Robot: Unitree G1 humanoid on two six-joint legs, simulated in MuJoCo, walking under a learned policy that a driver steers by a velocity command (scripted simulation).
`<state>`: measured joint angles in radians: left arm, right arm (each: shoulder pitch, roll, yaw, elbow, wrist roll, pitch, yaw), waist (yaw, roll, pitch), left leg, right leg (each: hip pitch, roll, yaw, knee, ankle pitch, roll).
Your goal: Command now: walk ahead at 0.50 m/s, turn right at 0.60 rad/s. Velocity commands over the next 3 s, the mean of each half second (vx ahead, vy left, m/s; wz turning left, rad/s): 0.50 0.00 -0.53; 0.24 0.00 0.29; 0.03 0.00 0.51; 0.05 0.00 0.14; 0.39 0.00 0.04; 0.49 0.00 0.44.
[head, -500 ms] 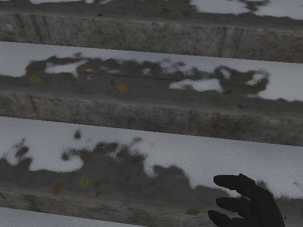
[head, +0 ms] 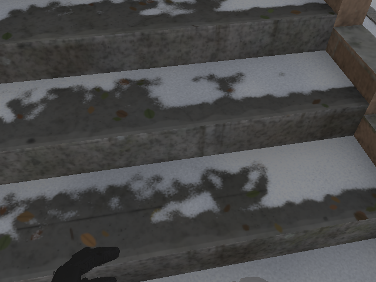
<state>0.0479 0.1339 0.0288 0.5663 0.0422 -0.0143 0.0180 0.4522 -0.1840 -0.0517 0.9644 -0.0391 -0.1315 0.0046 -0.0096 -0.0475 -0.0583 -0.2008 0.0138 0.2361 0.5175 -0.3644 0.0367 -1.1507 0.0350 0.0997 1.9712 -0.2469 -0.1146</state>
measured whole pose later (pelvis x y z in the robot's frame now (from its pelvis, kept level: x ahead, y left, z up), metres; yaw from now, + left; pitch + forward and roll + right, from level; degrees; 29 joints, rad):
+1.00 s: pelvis +0.57 -0.05 +0.28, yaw -3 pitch +3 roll +0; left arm 0.09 0.13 0.00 0.57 0.07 -0.05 0.04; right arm 0.34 -0.23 -0.07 0.84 -0.02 -0.03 -0.04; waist 0.00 0.00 0.00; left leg -0.47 -0.16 0.03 0.68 -0.25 0.15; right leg -0.92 -0.01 0.07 1.64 -0.15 -0.04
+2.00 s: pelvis +0.66 -0.15 +0.31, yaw +15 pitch +0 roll +0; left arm 0.35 0.15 0.06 0.77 0.00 0.03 0.05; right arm 0.37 -0.17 -0.04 0.85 -0.03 0.00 -0.03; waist -0.02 0.00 -0.03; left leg -0.20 -0.05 -0.03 0.52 -0.39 0.09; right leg -0.39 0.03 -0.01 0.78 -0.42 -0.05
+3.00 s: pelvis +1.07 -0.22 +0.46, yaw +28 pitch +1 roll +1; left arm 0.45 0.17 0.03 0.86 0.04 -0.10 0.04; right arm 0.10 -0.17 -0.09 0.75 -0.05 0.06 0.00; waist -0.02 0.06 0.00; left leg -1.19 -0.04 -0.05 1.88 -0.35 0.12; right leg 0.06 -0.11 -0.36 0.37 -0.43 0.04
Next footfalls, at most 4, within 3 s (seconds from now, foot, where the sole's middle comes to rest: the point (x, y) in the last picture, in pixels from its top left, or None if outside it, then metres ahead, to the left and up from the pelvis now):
0.22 right None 0.34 -0.12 -0.61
0.74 left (205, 201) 0.67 -0.04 -0.46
1.58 right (264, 176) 0.76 -0.23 -0.46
1.90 left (211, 205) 0.65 -0.05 -0.46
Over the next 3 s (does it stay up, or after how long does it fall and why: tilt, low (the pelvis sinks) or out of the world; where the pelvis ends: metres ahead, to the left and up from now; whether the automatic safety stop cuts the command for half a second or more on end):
stays up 1.07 -0.22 0.46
